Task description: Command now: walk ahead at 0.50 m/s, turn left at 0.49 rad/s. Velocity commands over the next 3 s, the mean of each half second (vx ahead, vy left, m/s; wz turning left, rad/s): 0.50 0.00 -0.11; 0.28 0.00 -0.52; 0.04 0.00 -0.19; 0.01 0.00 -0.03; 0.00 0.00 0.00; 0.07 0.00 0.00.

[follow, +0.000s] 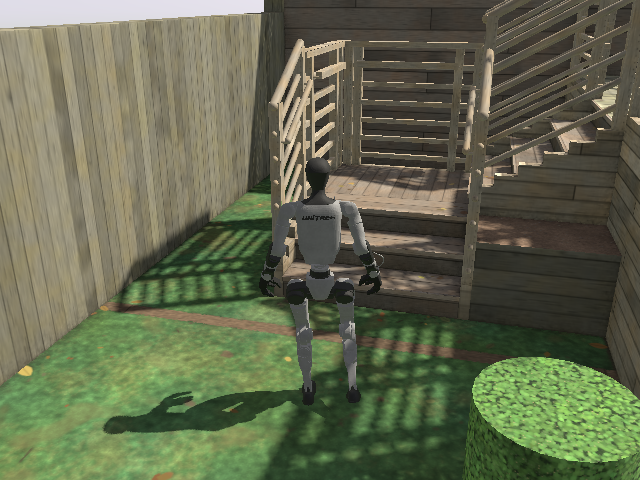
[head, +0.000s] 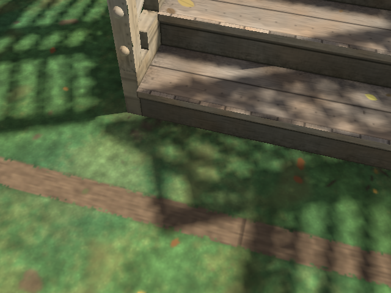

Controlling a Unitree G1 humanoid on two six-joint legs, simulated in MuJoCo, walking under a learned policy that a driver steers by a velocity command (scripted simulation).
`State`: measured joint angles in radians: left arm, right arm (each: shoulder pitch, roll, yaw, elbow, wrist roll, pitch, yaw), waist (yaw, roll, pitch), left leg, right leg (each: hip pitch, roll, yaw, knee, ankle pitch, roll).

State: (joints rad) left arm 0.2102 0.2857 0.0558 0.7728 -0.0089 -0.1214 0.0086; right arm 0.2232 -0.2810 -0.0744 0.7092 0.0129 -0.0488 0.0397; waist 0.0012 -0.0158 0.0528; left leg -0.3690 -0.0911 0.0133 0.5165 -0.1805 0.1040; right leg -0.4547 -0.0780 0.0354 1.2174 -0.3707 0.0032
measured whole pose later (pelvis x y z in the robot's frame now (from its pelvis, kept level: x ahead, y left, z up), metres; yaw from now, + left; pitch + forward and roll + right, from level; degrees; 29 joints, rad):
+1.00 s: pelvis +0.51 -0.06 +0.00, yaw -25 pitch +0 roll -1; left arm 0.26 0.34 0.09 0.76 0.02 0.03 -0.01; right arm 0.17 -0.27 -0.01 0.69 -0.02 -0.03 -0.03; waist 0.03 -0.03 0.07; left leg -0.35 0.02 0.03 0.51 -0.16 0.03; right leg -0.38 0.12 0.07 1.06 -0.52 -0.01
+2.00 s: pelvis +0.53 -0.10 +0.01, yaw -28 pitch -2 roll +0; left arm 0.17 0.26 0.01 0.95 0.01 0.00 0.02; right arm 0.13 -0.26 -0.02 1.04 -0.01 -0.01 -0.03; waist -0.02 0.00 0.03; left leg -0.21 0.04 0.06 0.46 -0.22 -0.02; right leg -0.15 0.03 0.02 0.47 -0.29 -0.03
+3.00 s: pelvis +0.57 -0.10 +0.01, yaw -28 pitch +0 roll +0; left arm 0.30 0.22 0.01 1.09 -0.01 -0.01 0.02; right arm 0.28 -0.22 -0.02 1.13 -0.01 -0.02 -0.01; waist 0.00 0.00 -0.02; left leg -0.25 0.01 0.05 0.59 -0.38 0.05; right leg -0.13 0.03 0.03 0.46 -0.33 -0.04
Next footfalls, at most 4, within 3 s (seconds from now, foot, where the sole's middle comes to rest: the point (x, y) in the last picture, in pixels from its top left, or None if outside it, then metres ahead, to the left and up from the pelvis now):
0.42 right None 0.41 -0.15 -0.77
0.88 left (203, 234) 0.65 -0.01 -0.77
1.26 right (260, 275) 0.50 -0.20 -0.77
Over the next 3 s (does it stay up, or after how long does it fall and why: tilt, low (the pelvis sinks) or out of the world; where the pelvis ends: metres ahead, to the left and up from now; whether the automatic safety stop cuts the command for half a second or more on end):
stays up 0.57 -0.10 0.01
